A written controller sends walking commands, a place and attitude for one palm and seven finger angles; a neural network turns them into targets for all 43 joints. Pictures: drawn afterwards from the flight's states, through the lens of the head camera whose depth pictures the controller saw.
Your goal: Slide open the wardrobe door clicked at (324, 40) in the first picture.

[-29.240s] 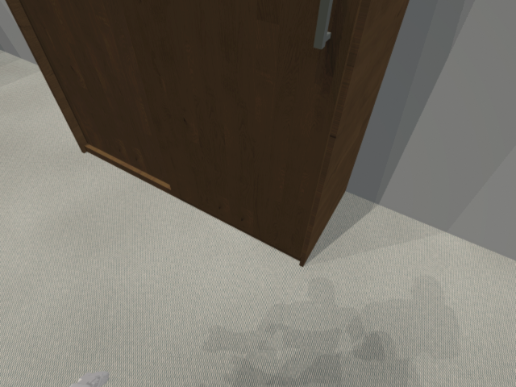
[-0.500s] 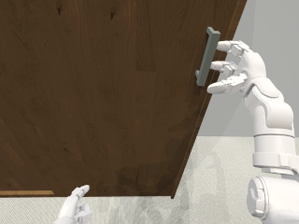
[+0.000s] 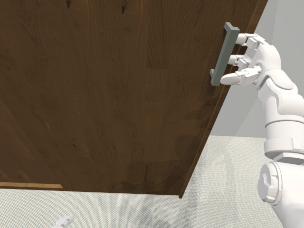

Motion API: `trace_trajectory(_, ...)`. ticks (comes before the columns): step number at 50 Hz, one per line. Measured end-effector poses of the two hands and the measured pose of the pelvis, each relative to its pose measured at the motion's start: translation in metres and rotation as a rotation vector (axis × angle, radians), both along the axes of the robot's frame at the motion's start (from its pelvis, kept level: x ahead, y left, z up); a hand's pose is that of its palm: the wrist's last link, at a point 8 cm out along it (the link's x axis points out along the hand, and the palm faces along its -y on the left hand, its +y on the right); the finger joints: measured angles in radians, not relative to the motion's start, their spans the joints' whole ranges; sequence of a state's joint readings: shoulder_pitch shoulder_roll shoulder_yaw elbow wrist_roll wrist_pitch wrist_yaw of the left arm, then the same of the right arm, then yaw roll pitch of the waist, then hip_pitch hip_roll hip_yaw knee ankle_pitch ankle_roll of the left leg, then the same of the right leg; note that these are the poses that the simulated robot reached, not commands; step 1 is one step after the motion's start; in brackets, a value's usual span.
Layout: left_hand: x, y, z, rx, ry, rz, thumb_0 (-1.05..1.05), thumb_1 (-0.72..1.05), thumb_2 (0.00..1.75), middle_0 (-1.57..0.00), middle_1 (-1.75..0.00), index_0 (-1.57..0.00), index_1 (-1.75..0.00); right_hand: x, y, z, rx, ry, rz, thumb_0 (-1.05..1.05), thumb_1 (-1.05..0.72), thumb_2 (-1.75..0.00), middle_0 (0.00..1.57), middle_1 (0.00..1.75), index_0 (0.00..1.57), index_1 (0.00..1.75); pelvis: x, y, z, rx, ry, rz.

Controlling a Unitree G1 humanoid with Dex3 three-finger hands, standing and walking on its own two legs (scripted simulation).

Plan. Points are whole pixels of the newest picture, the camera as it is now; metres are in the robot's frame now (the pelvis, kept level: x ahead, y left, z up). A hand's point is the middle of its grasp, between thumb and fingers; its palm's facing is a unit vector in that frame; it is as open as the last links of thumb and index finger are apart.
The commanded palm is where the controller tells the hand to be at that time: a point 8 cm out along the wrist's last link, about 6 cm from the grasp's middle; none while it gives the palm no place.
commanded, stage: slide the fingers in behind the handle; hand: right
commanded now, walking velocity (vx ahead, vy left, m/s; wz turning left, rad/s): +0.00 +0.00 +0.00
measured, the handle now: (221, 55) +0.48 -0.12 +0.26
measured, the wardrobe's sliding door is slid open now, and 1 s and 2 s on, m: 0.00 0.00 0.00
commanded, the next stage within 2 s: grip the handle and tug to test in 1.76 s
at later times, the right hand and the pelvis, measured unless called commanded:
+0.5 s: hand (234, 67) +0.41 -0.14 +0.27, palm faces -0.06 +1.00 -0.01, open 14.0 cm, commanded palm +0.40 -0.19 +0.26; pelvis +0.00 +0.00 +0.00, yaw +0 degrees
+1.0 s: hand (221, 63) +0.43 -0.11 +0.27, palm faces -0.05 +1.00 -0.01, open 14.0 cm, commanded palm +0.40 -0.16 +0.26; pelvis +0.01 +0.00 +0.00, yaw +1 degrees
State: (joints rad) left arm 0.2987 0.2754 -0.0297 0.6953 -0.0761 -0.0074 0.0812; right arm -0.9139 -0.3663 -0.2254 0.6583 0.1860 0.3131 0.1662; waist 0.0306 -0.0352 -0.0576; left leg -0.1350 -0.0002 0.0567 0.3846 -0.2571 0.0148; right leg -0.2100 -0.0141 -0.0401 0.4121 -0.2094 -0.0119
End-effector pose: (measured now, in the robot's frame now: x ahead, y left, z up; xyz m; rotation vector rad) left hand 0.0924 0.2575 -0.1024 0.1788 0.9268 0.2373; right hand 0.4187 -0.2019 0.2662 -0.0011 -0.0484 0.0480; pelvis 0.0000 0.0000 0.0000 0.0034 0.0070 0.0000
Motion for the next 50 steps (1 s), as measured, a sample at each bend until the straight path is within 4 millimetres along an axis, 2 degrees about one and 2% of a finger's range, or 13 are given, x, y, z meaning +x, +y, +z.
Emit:
trace_trajectory(8,0.008,-0.003,0.003,-0.006,-0.033,-0.002,0.01,0.91,0.90,-0.20,-0.30,-0.20,-0.30,0.000,-0.002,-0.001,0.008,-0.005,0.006,-0.02,0.50,-0.30,0.37,1.23,0.33,1.21,0.000,-0.002,0.000,0.001,0.004,0.006)
trace_trajectory(21,0.051,-0.022,0.016,-0.036,-0.143,-0.071,0.01,0.91,0.90,-0.20,-0.30,-0.20,-0.30,-0.020,0.007,-0.001,-0.001,-0.036,0.023,-0.02,0.51,-0.30,0.31,1.20,0.31,1.20,0.002,-0.004,0.000,-0.001,-0.015,0.004)
trace_trajectory(29,0.069,-0.031,0.021,-0.041,-0.168,-0.111,0.01,0.91,0.90,-0.21,-0.30,-0.20,-0.30,-0.021,0.014,0.000,-0.015,0.004,0.011,-0.02,0.51,-0.30,0.30,1.20,0.30,1.20,0.000,-0.004,-0.001,-0.001,-0.018,-0.008)
trace_trajectory(34,0.066,-0.032,0.018,-0.041,-0.149,-0.113,0.01,0.91,0.90,-0.21,-0.30,-0.20,-0.30,-0.015,0.024,-0.001,-0.011,0.020,0.023,-0.02,0.51,-0.30,0.30,1.20,0.30,1.20,0.000,-0.003,0.000,-0.002,-0.014,-0.011)
trace_trajectory(41,0.049,-0.026,0.010,-0.047,-0.102,-0.081,0.01,0.91,0.90,-0.21,-0.30,-0.20,-0.30,-0.007,0.039,0.001,0.004,0.000,0.035,-0.02,0.50,-0.30,0.30,1.20,0.30,1.20,0.003,-0.002,0.000,-0.004,-0.011,0.001)
trace_trajectory(50,0.033,-0.014,0.005,-0.044,-0.059,-0.044,0.01,0.91,0.90,-0.20,-0.30,-0.20,-0.30,-0.011,0.037,0.000,-0.012,-0.012,0.007,-0.02,0.50,-0.30,0.31,1.21,0.30,1.20,0.006,0.001,0.001,-0.005,-0.018,0.009)
